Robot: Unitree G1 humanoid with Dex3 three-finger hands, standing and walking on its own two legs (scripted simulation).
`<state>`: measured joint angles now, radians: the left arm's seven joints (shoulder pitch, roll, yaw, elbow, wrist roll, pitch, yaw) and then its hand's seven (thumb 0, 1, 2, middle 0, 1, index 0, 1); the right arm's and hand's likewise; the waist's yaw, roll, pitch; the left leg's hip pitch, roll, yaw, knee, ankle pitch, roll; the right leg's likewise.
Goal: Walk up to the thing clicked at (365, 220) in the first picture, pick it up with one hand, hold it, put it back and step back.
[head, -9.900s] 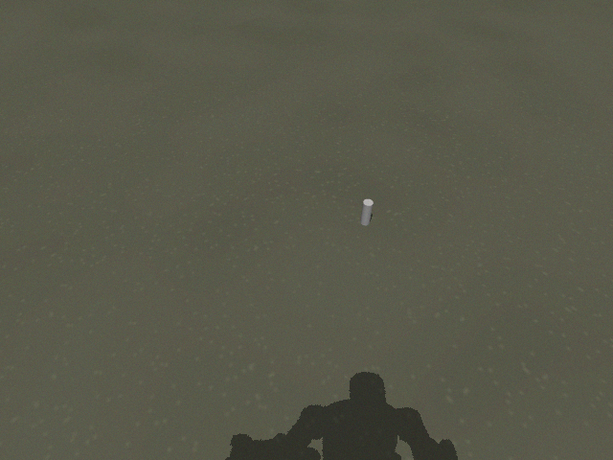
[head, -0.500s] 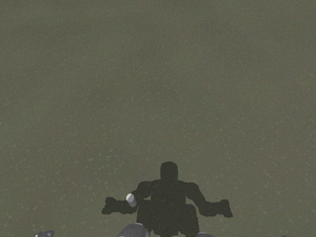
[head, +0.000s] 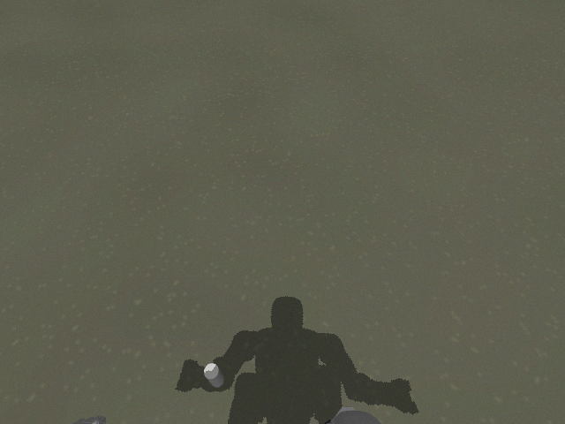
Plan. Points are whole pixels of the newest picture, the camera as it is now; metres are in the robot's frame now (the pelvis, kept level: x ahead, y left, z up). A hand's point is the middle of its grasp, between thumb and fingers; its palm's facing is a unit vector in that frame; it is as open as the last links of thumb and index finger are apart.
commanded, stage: walk up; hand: left
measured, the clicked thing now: (214, 375) +0.33 +0.22 -0.69
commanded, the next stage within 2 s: stand in 1.08 s
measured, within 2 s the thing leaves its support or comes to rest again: neither
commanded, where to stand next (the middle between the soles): -0.01 +0.01 m, yaw -1 degrees
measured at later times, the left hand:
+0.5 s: hand out of the picture +0.05 +0.28 -0.14, palm faces +0.00 -0.90 -0.43, open 7.4 cm
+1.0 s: hand out of the picture +0.08 +0.26 -0.13, palm faces -0.03 -0.94 -0.33, open 7.4 cm
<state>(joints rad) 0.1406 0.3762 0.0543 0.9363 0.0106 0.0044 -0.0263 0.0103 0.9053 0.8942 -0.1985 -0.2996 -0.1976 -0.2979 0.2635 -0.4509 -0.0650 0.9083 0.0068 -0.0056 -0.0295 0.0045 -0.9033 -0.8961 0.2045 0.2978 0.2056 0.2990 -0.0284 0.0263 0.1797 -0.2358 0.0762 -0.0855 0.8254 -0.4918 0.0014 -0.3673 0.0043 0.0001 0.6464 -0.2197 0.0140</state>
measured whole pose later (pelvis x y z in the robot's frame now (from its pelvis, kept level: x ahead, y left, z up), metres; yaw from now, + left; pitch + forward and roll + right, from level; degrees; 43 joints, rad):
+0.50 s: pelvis -0.02 +0.00 +0.00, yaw +0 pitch -3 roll -2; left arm 0.18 0.39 0.05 0.99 0.02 -0.02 0.01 0.01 0.90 0.89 -0.20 -0.30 -0.20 -0.30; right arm 0.16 -0.40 -0.04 0.95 -0.01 0.03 0.01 0.00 -0.90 -0.90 0.21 0.30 0.21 0.30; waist 0.01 0.05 0.11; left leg -0.33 0.04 -0.04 0.75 -0.41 0.01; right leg -0.28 0.04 -0.03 0.64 -0.32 -0.03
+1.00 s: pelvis +0.01 +0.01 +0.02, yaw -1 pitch -2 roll +0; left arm 0.16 0.36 0.00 1.05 0.00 -0.02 -0.02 0.01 0.90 0.89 -0.20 -0.30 -0.20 -0.30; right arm 0.15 -0.37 -0.01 1.02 0.00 -0.04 0.01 0.00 -0.90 -0.90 0.20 0.30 0.21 0.30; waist 0.01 0.00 0.04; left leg -0.18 0.02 0.02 0.48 -0.26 -0.01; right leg -0.17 0.01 0.02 0.48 -0.27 -0.01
